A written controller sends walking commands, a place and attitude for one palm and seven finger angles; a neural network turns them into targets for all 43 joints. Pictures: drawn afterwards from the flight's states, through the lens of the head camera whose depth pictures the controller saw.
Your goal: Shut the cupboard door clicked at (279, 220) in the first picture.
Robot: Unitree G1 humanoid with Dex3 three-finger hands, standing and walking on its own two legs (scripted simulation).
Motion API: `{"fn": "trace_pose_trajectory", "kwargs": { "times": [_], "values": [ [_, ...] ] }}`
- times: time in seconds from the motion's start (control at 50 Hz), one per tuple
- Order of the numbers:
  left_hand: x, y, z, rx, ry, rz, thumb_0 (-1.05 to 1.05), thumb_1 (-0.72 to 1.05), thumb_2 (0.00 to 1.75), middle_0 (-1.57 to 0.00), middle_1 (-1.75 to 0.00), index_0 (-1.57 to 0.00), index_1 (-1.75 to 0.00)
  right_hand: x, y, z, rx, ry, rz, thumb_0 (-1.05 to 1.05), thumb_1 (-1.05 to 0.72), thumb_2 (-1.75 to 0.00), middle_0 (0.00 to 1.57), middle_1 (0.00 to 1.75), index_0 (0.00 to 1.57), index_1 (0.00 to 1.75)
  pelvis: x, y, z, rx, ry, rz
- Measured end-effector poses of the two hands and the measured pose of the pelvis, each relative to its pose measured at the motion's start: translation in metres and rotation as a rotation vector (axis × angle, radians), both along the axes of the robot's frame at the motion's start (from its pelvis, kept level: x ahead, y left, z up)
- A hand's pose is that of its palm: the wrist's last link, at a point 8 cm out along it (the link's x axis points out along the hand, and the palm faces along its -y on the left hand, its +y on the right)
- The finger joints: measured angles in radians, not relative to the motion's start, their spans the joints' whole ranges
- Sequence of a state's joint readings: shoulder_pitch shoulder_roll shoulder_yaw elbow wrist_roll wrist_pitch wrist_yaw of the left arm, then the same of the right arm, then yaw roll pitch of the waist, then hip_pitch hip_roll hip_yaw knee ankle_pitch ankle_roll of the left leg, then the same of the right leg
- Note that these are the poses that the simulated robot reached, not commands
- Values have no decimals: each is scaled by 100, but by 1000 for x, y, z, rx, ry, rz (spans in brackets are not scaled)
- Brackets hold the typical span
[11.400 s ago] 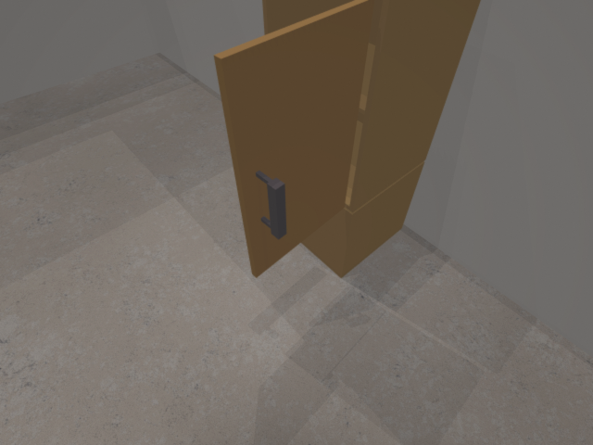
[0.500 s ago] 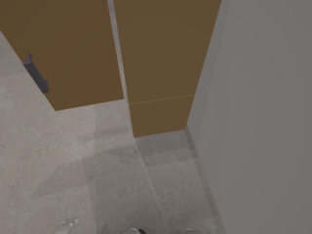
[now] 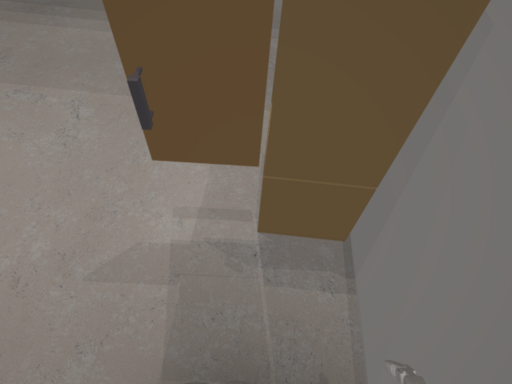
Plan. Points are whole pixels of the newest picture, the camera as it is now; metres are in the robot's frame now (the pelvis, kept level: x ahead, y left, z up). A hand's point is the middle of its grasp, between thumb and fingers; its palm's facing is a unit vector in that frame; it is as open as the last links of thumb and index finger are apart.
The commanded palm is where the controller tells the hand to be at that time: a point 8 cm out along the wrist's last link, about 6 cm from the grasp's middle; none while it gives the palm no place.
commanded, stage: take the last steps up to it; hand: left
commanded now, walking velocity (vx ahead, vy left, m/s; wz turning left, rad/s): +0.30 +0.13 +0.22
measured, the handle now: (143, 99) +0.76 +0.37 -0.06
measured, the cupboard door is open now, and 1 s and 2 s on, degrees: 93 93 93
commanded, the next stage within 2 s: come to a stop and stand still in 0.82 s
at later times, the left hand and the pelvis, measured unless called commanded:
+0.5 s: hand out of the picture +0.03 +0.18 -0.15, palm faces +0.21 -0.97 -0.15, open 7.4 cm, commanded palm none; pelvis +0.10 +0.02 +0.02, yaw +8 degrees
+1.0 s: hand (141, 267) +0.33 +0.26 -0.15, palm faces +0.11 -0.97 -0.20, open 7.3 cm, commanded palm none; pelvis +0.26 +0.08 +0.01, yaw +6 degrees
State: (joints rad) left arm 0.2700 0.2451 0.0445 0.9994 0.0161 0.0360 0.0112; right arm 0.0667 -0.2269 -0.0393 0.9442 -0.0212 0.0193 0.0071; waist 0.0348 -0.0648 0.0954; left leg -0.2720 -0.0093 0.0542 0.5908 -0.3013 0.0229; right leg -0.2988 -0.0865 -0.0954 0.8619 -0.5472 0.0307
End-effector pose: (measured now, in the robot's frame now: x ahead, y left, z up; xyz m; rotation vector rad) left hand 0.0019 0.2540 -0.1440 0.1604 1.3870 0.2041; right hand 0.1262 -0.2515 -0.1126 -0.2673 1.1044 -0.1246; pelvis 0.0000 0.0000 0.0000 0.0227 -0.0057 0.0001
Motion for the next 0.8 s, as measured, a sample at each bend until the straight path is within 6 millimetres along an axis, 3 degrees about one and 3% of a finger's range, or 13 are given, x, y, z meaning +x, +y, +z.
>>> {"fn": "trace_pose_trajectory", "kwargs": {
  "times": [0.12, 0.22, 0.3, 0.46, 0.58, 0.62, 0.66, 0.8],
  "values": [
    [18, 2, 15, 1, -67, 26, 1, 91, 90, -20, -30, -20, -30, -4, 12, -2, 33, 24, 41, 1, -90, -90, 20, 30, 20, 30, 7, -2, 8, -20, -6, 36],
    [41, -10, 19, 27, -165, 26, 1, 91, 90, -20, -30, -20, -30, -15, 7, -26, 83, 102, 30, 1, -90, -90, 20, 30, 20, 30, 24, -14, -1, -4, -12, 69],
    [34, -21, 23, 21, -153, 82, 0, 91, 90, -20, -30, -20, -30, -12, 4, -27, 90, 184, 44, 1, -90, -90, 20, 30, 20, 30, 40, -12, 4, -15, -18, 101],
    [15, -32, 25, -69, 27, 150, 1, 91, 90, -20, -30, -20, -30, 39, 26, -3, 83, 179, 55, 1, -90, -90, 20, 30, 20, 30, 85, 10, 21, 2, 19, 129],
    [21, -4, 0, -114, 137, 204, 1, 90, 90, -21, -30, -21, -30, 98, 67, -14, 47, 116, 104, 1, -90, -90, 20, 30, 20, 30, 126, 49, 0, -24, 18, 136],
    [37, 10, -5, -108, 157, 182, 1, 90, 90, -20, -30, -21, -30, 107, 79, -15, 42, 98, 88, 1, -90, -90, 20, 30, 20, 30, 136, 56, -2, -11, 13, 124],
    [65, 24, -4, -91, 135, 155, 1, 91, 90, -20, -30, -20, -30, 108, 89, -14, 49, 102, 65, 1, -90, -90, 20, 30, 20, 30, 146, 61, 1, -5, 14, 110],
    [206, 55, 18, -30, -104, 52, 1, 91, 90, -20, -30, -20, -30, 95, 96, -17, 71, 223, -9, 1, -93, -90, 20, 30, 20, 30, 188, 72, 13, 0, 14, 92]
  ]
}}
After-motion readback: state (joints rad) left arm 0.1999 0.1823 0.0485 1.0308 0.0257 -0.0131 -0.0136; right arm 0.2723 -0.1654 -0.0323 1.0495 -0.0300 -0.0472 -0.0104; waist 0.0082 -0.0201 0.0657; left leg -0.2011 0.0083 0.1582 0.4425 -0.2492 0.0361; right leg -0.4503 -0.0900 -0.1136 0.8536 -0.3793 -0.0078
